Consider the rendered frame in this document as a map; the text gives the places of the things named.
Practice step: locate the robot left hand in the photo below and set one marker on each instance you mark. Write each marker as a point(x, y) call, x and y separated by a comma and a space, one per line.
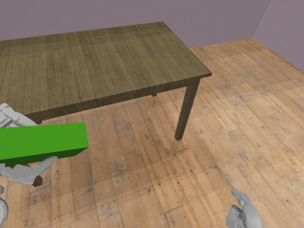
point(20, 173)

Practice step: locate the sponge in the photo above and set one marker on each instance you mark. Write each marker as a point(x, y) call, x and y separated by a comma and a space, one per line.
point(35, 143)

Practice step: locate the table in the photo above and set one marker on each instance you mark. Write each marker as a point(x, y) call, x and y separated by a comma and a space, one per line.
point(49, 76)

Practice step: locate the robot right hand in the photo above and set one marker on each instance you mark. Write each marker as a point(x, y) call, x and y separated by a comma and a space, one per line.
point(248, 217)

